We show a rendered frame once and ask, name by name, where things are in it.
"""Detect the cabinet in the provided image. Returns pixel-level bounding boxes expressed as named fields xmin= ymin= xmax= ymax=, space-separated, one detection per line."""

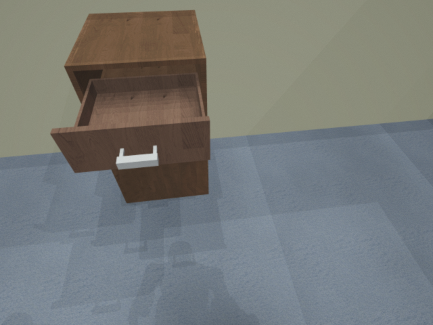
xmin=64 ymin=10 xmax=208 ymax=203

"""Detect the handle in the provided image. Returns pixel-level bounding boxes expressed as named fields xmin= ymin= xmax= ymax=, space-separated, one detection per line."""
xmin=116 ymin=146 xmax=159 ymax=170

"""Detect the drawer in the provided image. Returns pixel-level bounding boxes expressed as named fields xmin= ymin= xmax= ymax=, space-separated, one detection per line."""
xmin=50 ymin=72 xmax=210 ymax=173

